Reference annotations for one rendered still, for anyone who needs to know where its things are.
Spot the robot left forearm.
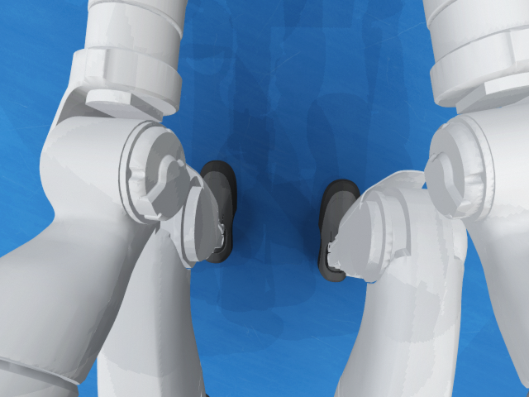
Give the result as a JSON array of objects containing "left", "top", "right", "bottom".
[{"left": 40, "top": 0, "right": 188, "bottom": 175}]

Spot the robot right forearm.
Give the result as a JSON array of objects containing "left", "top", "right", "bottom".
[{"left": 422, "top": 0, "right": 529, "bottom": 114}]

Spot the left robot thigh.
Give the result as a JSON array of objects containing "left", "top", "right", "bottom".
[{"left": 97, "top": 176, "right": 212, "bottom": 397}]

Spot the robot right upper arm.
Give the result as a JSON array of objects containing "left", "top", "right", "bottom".
[{"left": 424, "top": 103, "right": 529, "bottom": 397}]

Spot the robot left upper arm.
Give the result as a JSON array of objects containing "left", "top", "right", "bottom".
[{"left": 0, "top": 116, "right": 190, "bottom": 397}]

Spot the right robot shin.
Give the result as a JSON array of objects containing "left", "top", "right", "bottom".
[{"left": 327, "top": 170, "right": 468, "bottom": 279}]

